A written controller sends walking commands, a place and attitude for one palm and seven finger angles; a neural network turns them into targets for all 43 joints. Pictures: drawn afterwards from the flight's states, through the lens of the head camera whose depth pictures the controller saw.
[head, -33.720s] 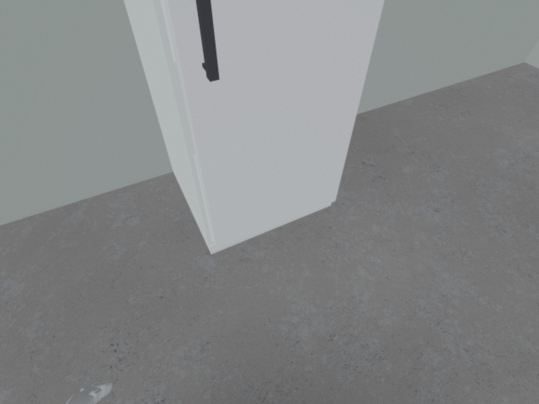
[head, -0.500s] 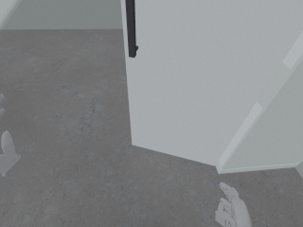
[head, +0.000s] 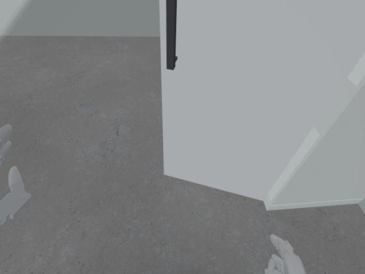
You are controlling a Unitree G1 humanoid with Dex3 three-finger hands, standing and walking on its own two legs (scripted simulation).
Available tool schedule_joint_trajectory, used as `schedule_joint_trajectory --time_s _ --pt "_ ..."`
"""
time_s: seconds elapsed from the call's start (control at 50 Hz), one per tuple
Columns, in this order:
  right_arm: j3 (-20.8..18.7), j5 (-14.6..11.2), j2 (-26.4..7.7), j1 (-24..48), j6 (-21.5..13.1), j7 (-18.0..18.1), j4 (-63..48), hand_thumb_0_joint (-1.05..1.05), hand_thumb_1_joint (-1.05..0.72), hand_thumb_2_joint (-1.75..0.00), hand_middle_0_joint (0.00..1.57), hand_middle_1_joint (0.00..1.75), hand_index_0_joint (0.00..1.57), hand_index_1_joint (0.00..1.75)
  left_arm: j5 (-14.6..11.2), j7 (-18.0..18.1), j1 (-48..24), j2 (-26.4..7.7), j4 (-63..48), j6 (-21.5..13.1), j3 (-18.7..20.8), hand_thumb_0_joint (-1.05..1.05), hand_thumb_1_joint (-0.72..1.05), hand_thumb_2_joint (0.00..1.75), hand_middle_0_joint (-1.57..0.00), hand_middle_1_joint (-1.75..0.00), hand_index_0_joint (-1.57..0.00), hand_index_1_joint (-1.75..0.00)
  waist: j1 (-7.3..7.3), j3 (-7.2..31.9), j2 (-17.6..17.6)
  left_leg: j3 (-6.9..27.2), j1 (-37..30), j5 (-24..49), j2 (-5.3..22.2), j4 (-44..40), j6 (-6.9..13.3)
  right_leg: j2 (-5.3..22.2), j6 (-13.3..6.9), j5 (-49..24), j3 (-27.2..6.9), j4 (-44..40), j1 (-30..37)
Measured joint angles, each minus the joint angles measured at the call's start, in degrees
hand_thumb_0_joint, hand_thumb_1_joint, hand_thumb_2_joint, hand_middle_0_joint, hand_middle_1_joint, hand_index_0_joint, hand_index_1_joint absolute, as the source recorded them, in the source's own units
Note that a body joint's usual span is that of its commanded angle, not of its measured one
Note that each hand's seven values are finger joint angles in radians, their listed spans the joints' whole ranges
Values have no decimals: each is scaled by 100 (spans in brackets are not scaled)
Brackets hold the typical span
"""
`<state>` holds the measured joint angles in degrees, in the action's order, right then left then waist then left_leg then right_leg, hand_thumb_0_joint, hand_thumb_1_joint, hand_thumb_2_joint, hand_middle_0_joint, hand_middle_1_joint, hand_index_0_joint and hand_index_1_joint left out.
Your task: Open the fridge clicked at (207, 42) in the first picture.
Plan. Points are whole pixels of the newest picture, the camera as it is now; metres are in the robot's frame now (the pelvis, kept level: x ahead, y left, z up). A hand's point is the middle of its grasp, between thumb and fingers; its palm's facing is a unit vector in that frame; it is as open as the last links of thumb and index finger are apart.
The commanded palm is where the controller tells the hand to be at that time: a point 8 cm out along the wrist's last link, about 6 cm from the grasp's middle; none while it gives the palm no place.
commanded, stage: let the arm hang, fingers relaxed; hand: left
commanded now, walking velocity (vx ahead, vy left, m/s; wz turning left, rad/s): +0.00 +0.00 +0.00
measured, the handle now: (174, 4) +0.74 +0.08 +0.27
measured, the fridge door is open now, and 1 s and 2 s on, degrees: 69 69 69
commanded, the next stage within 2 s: look to check the result in 1.12 s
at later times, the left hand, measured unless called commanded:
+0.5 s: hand out of the picture -0.03 +0.20 -0.19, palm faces -0.01 -0.98 -0.19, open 7.2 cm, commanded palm none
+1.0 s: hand out of the picture +0.11 +0.24 -0.14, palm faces -0.03 -0.94 -0.33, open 7.4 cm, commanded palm none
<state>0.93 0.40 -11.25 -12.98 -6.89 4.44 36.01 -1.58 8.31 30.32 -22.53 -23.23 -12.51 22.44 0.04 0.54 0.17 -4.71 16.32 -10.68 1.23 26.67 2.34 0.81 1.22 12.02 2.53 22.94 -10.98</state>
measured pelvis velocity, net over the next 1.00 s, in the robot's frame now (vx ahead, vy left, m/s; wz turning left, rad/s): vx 0.01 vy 0.00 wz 0.02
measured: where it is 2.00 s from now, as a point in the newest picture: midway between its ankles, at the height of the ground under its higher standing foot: outside the picture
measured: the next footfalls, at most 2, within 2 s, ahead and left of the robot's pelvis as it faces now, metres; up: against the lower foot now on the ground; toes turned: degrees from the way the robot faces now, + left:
none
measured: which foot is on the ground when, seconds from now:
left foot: down 0.00-1.00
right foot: down 0.00-1.00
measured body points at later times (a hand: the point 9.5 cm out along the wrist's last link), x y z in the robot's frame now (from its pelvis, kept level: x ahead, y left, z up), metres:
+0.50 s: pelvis -0.02 +0.00 -0.01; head +0.02 +0.02 +0.44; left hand -0.03 +0.25 -0.17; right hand +0.01 -0.28 -0.14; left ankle +0.04 +0.09 -0.74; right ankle +0.00 -0.13 -0.74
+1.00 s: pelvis +0.01 +0.00 +0.01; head +0.02 -0.01 +0.46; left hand +0.11 +0.29 -0.12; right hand +0.11 -0.29 -0.13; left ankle +0.04 +0.09 -0.74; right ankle +0.00 -0.13 -0.74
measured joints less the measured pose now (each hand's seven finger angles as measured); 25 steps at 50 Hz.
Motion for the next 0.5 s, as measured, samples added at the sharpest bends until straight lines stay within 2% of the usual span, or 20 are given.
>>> schedule_joint_trajectory --time_s 0.02,0.04,0.06,0.1,0.16,0.24,0.32,0.34,0.42,0.5 --pt "2 1 3 5 1 6 4 1 -90 -90 20 30 20 30 5 -2 -8 22 12 18 -19 1 89 90 -21 -30 -21 -30 12 -4 11 0 -4 1 -7 -2 4 7 4 4 1 7 0" --pt "-19 -18 -60 32 -106 -102 121 1 -90 -90 20 30 20 30 66 -81 -153 0 292 -41 -155 1 89 90 -21 -30 -21 -30 20 29 -23 36 91 -11 -22 76 13 25 4 30 45 92 -76" --pt "-39 -37 -178 96 -98 -240 265 1 -90 -90 20 30 20 30 124 -230 -420 -31 790 56 -400 1 89 90 -21 -30 -20 -30 55 61 -86 74 204 -38 -53 198 27 61 15 90 87 237 -178" --pt "-55 -31 -439 308 125 -427 533 1 -90 -90 20 30 20 30 202 -506 -955 23 2049 564 -943 0 90 90 -21 -30 -20 -30 95 101 -251 91 383 -113 -112 434 69 135 39 238 107 564 -382" --pt "-77 32 -665 615 410 -514 796 1 -90 -90 20 30 20 30 290 -758 -1427 272 3977 1211 -1625 0 90 90 -20 -30 -19 -30 -3 48 -411 34 529 -206 -172 681 128 219 50 418 48 987 -618" --pt "-90 107 -650 629 592 -535 1007 0 -90 -90 20 30 20 30 362 -908 -1518 691 5756 1515 -2229 1 91 90 -20 -30 -19 -30 -147 -148 -248 -6 510 -190 -192 704 116 247 52 468 3 1150 -674" --pt "-70 148 -508 334 763 -548 1354 0 -91 -90 20 30 20 30 358 -928 -1418 1021 6869 1554 -2489 1 91 90 -21 -30 -20 -30 -158 -325 113 69 474 -121 -164 619 56 208 -9 427 79 1053 -608" --pt "-74 153 -465 245 796 -543 1462 0 -91 -90 20 30 20 30 350 -867 -1404 1041 7081 1543 -2434 1 93 90 -21 -30 -20 -30 -141 -358 184 102 476 -105 -146 596 42 186 -27 401 111 997 -586" --pt "-106 158 -368 -56 888 -508 1881 0 -91 -90 20 30 20 30 336 -884 -1353 907 7725 1470 -2357 1 95 90 -21 -30 -20 -30 -57 -459 285 206 464 -35 -89 478 5 106 -87 274 215 718 -474" --pt "-187 138 -389 -208 903 -461 2193 0 -91 -90 20 30 20 30 324 -904 -1329 752 8171 1393 -2263 1 94 90 -21 -30 -20 -30 -4 -483 163 242 397 5 -78 357 4 77 -105 182 252 486 -347"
